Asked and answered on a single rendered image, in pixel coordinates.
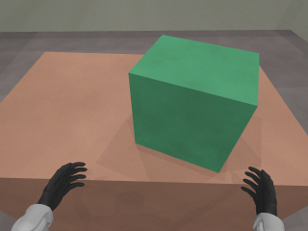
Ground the robot left hand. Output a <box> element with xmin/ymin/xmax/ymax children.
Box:
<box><xmin>37</xmin><ymin>162</ymin><xmax>87</xmax><ymax>211</ymax></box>

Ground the carton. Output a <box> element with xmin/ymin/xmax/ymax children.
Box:
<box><xmin>128</xmin><ymin>35</ymin><xmax>260</xmax><ymax>173</ymax></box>

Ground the right robot forearm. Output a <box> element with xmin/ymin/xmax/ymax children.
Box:
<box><xmin>253</xmin><ymin>213</ymin><xmax>285</xmax><ymax>231</ymax></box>

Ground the robot right hand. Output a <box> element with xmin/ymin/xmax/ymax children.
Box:
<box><xmin>241</xmin><ymin>167</ymin><xmax>277</xmax><ymax>217</ymax></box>

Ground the pedestal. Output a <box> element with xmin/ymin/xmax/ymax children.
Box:
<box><xmin>0</xmin><ymin>52</ymin><xmax>308</xmax><ymax>231</ymax></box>

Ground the left robot forearm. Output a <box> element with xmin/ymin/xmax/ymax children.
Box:
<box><xmin>11</xmin><ymin>204</ymin><xmax>54</xmax><ymax>231</ymax></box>

